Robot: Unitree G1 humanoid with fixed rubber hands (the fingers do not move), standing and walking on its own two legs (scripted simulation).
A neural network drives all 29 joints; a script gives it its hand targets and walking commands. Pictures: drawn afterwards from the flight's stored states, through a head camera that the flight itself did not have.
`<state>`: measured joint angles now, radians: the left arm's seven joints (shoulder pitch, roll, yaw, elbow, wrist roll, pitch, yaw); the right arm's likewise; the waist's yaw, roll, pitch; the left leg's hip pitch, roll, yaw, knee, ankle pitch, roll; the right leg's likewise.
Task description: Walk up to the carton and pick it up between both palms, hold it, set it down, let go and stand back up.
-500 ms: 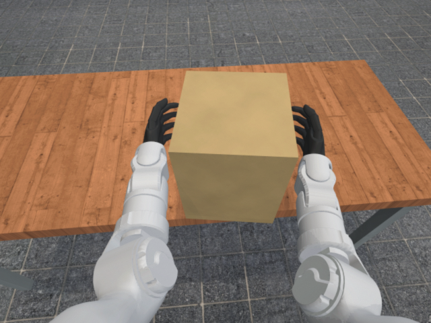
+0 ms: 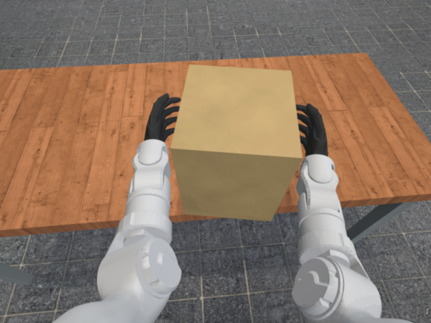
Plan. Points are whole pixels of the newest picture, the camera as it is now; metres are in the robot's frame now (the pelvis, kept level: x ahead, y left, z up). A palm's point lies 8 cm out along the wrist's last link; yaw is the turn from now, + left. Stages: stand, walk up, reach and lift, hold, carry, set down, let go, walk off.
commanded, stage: set down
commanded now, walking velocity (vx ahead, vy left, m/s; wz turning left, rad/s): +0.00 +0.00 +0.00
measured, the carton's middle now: (233, 148) +0.46 -0.01 +0.02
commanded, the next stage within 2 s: none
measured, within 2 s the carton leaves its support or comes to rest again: neither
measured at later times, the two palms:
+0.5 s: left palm (151, 137) +0.45 +0.15 +0.07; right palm (313, 147) +0.43 -0.15 +0.07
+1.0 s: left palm (123, 118) +0.44 +0.19 +0.12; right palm (344, 119) +0.44 -0.19 +0.13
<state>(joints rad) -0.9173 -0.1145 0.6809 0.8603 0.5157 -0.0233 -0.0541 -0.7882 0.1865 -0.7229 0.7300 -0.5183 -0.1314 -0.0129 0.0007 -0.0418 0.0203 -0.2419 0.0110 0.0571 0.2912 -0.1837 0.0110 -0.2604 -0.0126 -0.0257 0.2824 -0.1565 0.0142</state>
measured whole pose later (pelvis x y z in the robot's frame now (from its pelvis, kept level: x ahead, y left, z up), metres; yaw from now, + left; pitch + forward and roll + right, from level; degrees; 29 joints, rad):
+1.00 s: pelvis -0.03 -0.01 -0.02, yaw +1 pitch +21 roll -1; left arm -1.27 0.34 -0.16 1.57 -0.34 -0.20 0.01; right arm -1.19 -0.27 0.05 1.42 0.37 -0.10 -0.05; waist -0.05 -0.03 -0.25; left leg -0.67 0.04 0.01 0.52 -0.21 -0.02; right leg -0.66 0.01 -0.07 0.46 -0.17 -0.02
